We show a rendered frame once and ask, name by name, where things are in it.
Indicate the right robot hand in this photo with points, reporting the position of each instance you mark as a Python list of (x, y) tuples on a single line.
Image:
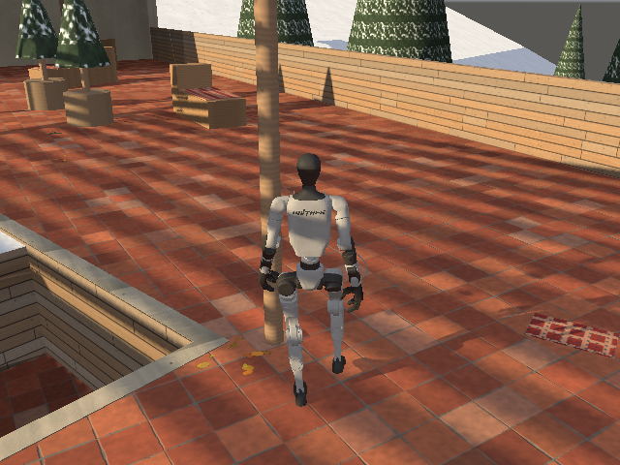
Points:
[(358, 297)]

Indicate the left robot hand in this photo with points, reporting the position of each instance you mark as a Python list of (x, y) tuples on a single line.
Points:
[(272, 277)]

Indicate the robot right forearm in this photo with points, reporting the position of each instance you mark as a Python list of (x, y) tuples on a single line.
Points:
[(350, 259)]

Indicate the left robot upper arm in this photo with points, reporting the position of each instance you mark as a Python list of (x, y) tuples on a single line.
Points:
[(275, 218)]

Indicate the right robot upper arm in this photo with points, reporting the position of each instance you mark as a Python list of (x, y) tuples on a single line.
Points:
[(343, 223)]

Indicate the left robot thigh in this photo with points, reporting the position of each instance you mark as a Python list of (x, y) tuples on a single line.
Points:
[(286, 286)]

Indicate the humanoid robot torso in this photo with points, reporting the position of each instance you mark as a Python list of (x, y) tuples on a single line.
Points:
[(309, 233)]

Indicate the robot left forearm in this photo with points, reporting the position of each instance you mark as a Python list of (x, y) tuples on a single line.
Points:
[(267, 258)]

